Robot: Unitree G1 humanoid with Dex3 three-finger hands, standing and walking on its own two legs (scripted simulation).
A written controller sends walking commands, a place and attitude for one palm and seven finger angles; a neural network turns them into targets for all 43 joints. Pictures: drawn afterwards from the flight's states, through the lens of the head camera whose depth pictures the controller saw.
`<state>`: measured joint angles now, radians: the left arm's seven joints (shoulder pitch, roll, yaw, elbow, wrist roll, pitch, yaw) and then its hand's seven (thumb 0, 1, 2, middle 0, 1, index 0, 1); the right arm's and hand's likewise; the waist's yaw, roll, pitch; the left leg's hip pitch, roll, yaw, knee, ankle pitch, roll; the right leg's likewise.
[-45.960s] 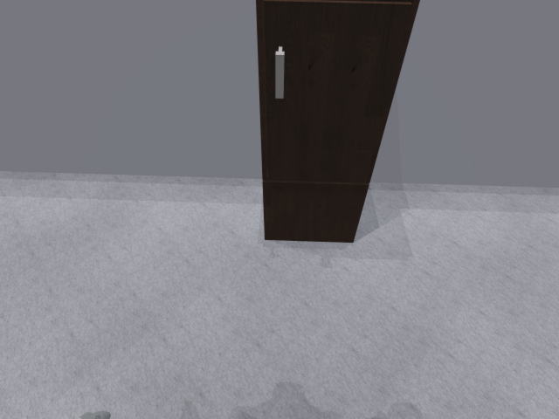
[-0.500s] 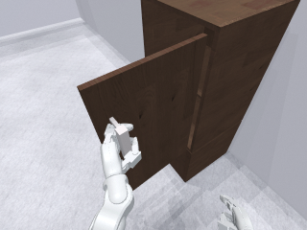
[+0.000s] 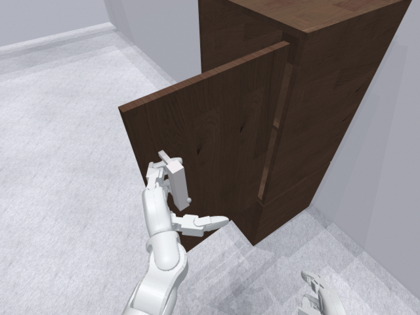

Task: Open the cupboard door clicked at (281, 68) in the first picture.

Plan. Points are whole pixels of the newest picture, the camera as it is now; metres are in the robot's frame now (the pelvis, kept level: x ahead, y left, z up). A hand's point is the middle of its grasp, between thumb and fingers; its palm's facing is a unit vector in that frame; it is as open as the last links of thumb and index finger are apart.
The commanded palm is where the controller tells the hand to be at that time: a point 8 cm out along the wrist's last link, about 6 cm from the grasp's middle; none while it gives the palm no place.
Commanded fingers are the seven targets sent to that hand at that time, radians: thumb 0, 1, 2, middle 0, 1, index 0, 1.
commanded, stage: open thumb and fingers to let go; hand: left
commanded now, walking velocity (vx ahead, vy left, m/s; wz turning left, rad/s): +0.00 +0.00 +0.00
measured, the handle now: (172, 180) +0.35 +0.10 +0.08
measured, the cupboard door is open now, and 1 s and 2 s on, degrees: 93 97 97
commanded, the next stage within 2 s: slide the hand sideways off the handle in 0.22 s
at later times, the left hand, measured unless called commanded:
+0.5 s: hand (189, 218) +0.27 +0.06 +0.08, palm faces -0.08 -0.99 -0.07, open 16.2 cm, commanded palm +0.25 +0.09 +0.08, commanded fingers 0.00 -0.50 0.30 -0.15 -0.30 -0.15 -0.30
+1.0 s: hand (173, 234) +0.24 +0.08 +0.08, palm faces -0.06 -1.00 -0.01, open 16.3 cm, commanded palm +0.21 +0.14 +0.08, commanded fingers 0.00 -0.50 0.30 -0.15 -0.30 -0.15 -0.30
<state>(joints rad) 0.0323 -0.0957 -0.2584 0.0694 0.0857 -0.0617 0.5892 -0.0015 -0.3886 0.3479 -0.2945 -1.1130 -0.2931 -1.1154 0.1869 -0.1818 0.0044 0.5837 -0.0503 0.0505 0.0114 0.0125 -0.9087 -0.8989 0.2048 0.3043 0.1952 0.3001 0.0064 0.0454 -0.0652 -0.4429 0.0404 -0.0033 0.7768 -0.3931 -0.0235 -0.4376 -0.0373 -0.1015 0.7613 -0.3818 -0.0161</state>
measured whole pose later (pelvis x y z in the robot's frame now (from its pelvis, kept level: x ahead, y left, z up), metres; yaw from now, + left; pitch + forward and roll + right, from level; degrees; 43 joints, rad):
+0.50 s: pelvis -0.01 +0.00 +0.00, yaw +1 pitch +3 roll +0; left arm 0.03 0.05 -0.25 0.07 -0.01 -0.16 0.13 -0.01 -0.50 0.30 -0.23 -0.39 -0.13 -0.42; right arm 0.21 -0.21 0.03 0.54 -0.01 0.00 -0.01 0.01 -0.91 -0.90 0.21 0.30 0.20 0.30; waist 0.03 0.05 -0.04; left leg -0.46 0.03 -0.01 0.79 -0.38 -0.01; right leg -0.45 -0.05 -0.11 0.78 -0.37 -0.01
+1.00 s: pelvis +0.00 +0.01 +0.00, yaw -1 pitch +4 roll +0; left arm 0.33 0.07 -0.19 -0.18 -0.04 -0.17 0.06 -0.01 -0.50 0.30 -0.17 -0.31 -0.16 -0.30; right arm 0.24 -0.21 0.04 0.48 0.00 -0.07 0.00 0.01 -0.91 -0.90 0.21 0.30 0.20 0.30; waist 0.01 0.04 -0.05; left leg -0.45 0.04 0.02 0.80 -0.41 -0.01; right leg -0.46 -0.04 -0.07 0.79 -0.39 0.00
